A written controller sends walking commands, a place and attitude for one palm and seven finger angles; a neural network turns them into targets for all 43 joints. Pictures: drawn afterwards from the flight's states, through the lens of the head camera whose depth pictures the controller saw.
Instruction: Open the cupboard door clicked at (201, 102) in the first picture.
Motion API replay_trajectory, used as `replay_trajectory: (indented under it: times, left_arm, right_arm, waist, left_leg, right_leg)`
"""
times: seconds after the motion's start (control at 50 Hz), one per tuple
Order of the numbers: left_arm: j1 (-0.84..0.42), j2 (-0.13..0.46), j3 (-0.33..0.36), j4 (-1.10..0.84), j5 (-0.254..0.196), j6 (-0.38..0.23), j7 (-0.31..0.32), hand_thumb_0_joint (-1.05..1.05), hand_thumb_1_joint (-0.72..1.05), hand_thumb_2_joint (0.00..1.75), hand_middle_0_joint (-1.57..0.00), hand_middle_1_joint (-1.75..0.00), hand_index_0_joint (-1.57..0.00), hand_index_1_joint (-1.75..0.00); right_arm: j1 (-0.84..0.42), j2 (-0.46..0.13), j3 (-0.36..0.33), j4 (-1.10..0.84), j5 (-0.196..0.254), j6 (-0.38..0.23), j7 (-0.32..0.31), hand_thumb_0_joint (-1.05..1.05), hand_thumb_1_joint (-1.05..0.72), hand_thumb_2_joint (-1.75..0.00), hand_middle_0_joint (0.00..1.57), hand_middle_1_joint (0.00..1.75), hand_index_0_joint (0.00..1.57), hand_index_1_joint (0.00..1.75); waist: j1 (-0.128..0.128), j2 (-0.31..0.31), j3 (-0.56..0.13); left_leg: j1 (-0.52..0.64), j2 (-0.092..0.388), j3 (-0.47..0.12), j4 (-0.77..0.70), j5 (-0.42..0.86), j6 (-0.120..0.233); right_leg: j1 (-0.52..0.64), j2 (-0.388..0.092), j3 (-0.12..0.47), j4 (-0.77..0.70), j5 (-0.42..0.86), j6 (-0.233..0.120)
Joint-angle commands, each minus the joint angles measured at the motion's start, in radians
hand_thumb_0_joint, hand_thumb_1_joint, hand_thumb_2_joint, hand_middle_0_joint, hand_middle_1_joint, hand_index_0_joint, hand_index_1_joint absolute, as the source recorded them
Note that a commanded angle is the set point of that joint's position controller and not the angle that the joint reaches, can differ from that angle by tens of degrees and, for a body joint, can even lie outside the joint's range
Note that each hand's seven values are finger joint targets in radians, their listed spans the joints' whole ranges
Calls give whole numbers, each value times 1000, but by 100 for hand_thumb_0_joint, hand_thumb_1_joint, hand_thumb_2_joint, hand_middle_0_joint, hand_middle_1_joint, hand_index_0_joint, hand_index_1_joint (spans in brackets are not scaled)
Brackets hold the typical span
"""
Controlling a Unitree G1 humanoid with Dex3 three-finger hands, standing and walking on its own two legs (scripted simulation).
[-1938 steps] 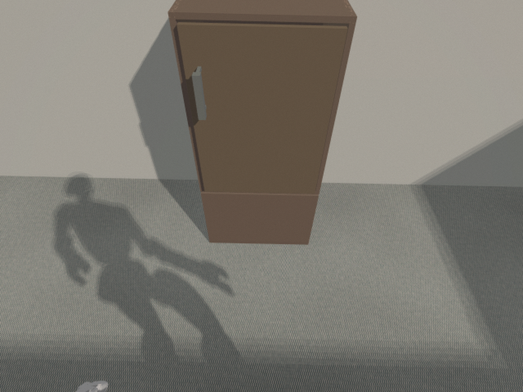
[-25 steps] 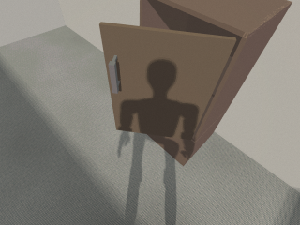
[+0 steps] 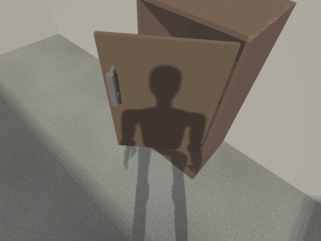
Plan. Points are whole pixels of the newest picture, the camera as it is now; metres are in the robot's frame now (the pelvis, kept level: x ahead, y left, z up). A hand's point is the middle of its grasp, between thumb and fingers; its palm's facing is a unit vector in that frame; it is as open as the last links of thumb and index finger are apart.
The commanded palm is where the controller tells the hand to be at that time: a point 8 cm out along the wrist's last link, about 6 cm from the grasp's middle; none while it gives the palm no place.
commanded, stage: look again from close up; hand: left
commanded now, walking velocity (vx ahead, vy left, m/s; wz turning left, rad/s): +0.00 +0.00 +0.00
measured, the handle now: (114, 86) +0.58 +0.19 +0.03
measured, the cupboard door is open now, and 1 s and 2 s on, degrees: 37 37 37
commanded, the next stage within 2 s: shuffle to correct the standing spot in 0.48 s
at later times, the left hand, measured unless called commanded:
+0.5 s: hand out of the picture -0.01 +0.19 -0.17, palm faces +0.02 -0.97 -0.25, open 7.4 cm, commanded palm none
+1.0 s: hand out of the picture -0.14 +0.15 -0.18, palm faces +0.12 -0.98 -0.14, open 7.4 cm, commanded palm none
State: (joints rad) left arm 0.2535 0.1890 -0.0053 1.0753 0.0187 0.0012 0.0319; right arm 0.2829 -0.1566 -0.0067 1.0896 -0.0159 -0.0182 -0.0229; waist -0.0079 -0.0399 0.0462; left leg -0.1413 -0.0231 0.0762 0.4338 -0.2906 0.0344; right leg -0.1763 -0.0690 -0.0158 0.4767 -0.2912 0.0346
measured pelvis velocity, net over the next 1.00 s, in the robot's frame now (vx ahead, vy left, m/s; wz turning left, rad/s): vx -0.06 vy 0.00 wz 0.03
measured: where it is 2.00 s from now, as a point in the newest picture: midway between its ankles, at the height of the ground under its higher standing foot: outside the picture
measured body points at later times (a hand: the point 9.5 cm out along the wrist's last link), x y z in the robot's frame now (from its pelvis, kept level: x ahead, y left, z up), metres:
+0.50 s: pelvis -0.06 -0.01 +0.00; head -0.09 +0.00 +0.45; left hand -0.01 +0.24 -0.15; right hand +0.02 -0.27 -0.13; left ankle -0.04 +0.09 -0.74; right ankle -0.03 -0.15 -0.74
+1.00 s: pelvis -0.06 +0.00 -0.01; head -0.07 +0.01 +0.44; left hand -0.14 +0.21 -0.17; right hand -0.10 -0.23 -0.16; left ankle -0.04 +0.09 -0.73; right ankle -0.03 -0.14 -0.74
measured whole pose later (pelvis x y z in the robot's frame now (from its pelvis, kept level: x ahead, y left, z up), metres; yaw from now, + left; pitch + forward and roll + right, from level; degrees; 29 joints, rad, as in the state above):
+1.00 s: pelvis -0.06 +0.00 -0.01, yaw +2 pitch -3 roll -1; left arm 0.47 0.12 0.04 1.09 0.03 0.00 0.01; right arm 0.39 -0.14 -0.04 1.12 -0.01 0.03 -0.01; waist 0.01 -0.01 0.02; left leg -0.27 -0.01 0.04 0.61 -0.39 0.05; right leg -0.24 -0.03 -0.01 0.55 -0.33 -0.01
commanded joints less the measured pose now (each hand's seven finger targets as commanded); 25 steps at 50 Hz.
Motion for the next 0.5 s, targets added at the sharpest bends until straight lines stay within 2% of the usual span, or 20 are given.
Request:
replay_trajectory:
  times: [0.0,0.02,0.06,0.08,0.1,0.12,0.16,0.22,0.24,0.32,0.38,0.42,0.48]
  left_arm:
    - [88,153,47,-97,-2,-36,16,0,90,90,-20,-30,-20,-30]
    - [103,144,45,-98,-2,-32,15,0,90,90,-20,-30,-20,-30]
    - [83,173,56,-111,0,-30,15,0,90,90,-20,-30,-20,-30]
    - [68,179,56,-119,0,-28,15,0,90,90,-20,-30,-20,-30]
    - [59,183,56,-129,1,-28,14,0,90,90,-20,-30,-20,-30]
    - [61,166,49,-129,-2,-26,14,0,90,90,-20,-30,-20,-30]
    - [31,187,48,-137,-2,-24,11,0,90,90,-20,-30,-20,-30]
    - [15,195,43,-138,-2,-24,6,0,90,90,-20,-30,-20,-30]
    - [9,202,43,-137,-2,-25,5,0,90,90,-20,-30,-20,-30]
    - [-15,209,36,-133,0,-23,0,0,90,90,-20,-30,-20,-30]
    - [-20,213,33,-126,1,-22,-2,0,90,90,-20,-30,-20,-30]
    - [-6,203,31,-119,2,-22,-2,0,90,90,-20,-30,-20,-30]
    - [12,190,27,-103,3,-20,-3,0,90,90,-20,-30,-20,-30]
  right_arm:
    - [21,-224,-66,-106,1,-45,-31,0,-90,-90,20,30,20,30]
    - [7,-196,-55,-115,-1,-37,-26,0,-90,-90,20,30,20,30]
    - [-11,-187,-62,-130,2,-23,-23,0,-90,-90,20,30,20,30]
    - [-17,-191,-63,-135,3,-19,-21,0,-90,-90,20,30,20,30]
    - [-19,-195,-65,-137,2,-16,-20,0,-90,-90,20,30,20,30]
    - [-21,-176,-56,-131,-1,-11,-14,0,-90,-90,20,30,20,30]
    - [-43,-196,-56,-130,-1,-7,-9,0,-90,-90,20,30,20,30]
    - [-67,-207,-49,-128,-2,-8,-2,0,-90,-90,20,30,20,30]
    - [-78,-210,-48,-126,-1,-7,0,0,-90,-90,20,30,20,30]
    - [-98,-225,-43,-123,-1,-4,8,0,-90,-90,20,30,20,30]
    - [-101,-234,-42,-117,-2,-3,11,0,-90,-90,20,30,20,30]
    - [-89,-223,-37,-111,-1,-3,14,0,-90,-90,20,30,20,30]
    - [-80,-220,-37,-101,-2,1,15,0,-90,-90,20,30,20,30]
  waist:
    - [14,103,-195]
    - [19,27,-180]
    - [9,-13,-111]
    - [1,-3,-82]
    - [0,-4,-81]
    - [4,-1,-72]
    - [-1,23,-33]
    - [4,41,-37]
    - [5,23,-25]
    - [3,26,24]
    - [2,36,44]
    - [3,37,21]
    - [2,32,36]
  left_leg:
    - [88,161,-144,83,755,29]
    - [37,145,-126,107,633,29]
    - [-68,103,-99,100,386,15]
    - [-80,102,-94,83,353,12]
    - [-78,105,-95,79,358,12]
    - [-70,106,-90,74,333,11]
    - [-85,112,-99,43,279,9]
    - [-74,121,-103,13,254,10]
    - [-79,119,-106,5,217,7]
    - [-97,116,-118,-51,86,4]
    - [-117,111,-125,-84,8,-1]
    - [-113,113,-128,-99,-18,-2]
    - [-132,110,-135,-119,-77,-6]
  right_leg:
    - [3,-16,10,56,304,-78]
    - [30,-28,26,38,380,-80]
    - [42,-67,61,32,494,-92]
    - [26,-68,60,37,502,-92]
    - [22,-61,54,41,496,-88]
    - [13,-56,58,26,452,-83]
    - [-15,-50,59,4,352,-76]
    - [-12,-43,63,-29,275,-67]
    - [-18,-45,69,-45,243,-63]
    - [-58,-41,82,-111,62,-55]
    - [-73,-41,89,-135,0,-51]
    - [-57,-42,81,-144,-10,-47]
    - [-73,-42,81,-157,-52,-42]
